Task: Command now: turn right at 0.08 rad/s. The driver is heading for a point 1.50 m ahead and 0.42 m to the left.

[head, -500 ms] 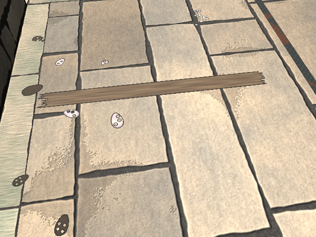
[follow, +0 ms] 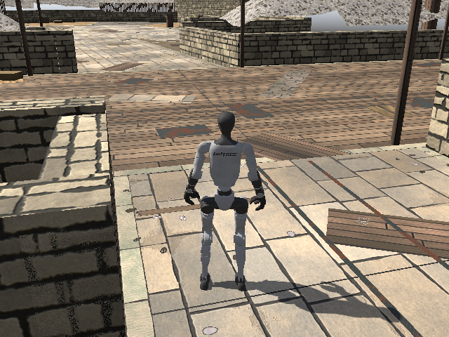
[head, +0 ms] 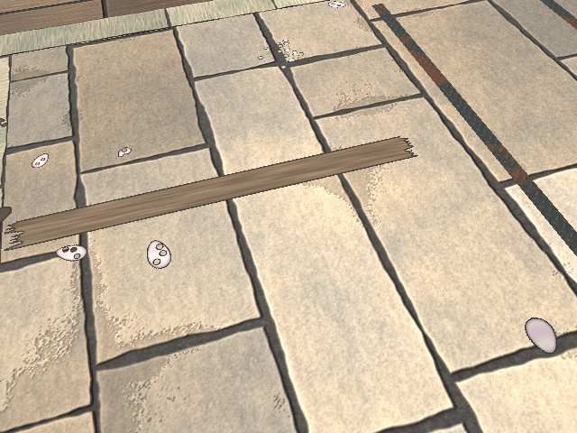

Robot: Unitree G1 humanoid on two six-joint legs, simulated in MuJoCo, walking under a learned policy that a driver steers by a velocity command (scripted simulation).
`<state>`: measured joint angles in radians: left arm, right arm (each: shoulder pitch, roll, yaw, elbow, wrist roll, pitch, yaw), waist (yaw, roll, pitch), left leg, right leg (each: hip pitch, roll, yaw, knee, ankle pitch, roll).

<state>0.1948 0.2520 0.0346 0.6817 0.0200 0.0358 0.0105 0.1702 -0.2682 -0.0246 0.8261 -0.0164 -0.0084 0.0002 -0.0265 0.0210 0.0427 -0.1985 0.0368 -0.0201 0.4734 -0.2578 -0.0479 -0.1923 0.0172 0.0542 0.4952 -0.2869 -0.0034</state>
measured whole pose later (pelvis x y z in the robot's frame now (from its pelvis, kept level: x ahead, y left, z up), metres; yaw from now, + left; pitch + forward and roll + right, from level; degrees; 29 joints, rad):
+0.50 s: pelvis +0.00 -0.01 +0.00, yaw +0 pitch -2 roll +0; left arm 0.22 0.25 0.03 0.83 0.01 0.00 0.01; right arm 0.19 -0.28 -0.03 1.01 0.00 0.00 -0.04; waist -0.02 0.00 0.04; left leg -0.17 0.06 -0.03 0.45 -0.26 -0.07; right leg -0.17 0.04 0.05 0.48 -0.29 -0.02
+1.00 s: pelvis +0.10 +0.04 +0.01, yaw +1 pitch +0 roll -1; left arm 0.19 0.29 0.06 0.86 -0.02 -0.08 -0.01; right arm 0.42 -0.22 -0.02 1.07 0.00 -0.10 0.01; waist -0.06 -0.03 0.00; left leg -0.01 -0.02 0.02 0.27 -0.27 0.05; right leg -0.54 -0.06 0.00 1.00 -0.21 -0.03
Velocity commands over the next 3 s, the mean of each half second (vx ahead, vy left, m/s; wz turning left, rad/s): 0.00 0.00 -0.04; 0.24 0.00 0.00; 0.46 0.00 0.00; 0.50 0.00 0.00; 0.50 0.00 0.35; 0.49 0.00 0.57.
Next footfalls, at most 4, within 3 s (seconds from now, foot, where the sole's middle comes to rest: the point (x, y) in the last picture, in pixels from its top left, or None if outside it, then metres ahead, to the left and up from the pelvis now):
1.28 right None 0.44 -0.09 -0.77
1.80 left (239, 343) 0.73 0.16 -0.77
2.32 right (319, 246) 1.03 -0.06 -0.77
2.86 left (208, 203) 1.21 0.27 -0.77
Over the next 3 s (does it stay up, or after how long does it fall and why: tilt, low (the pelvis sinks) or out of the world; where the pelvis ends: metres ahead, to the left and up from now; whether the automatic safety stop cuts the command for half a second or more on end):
stays up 1.16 0.17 0.00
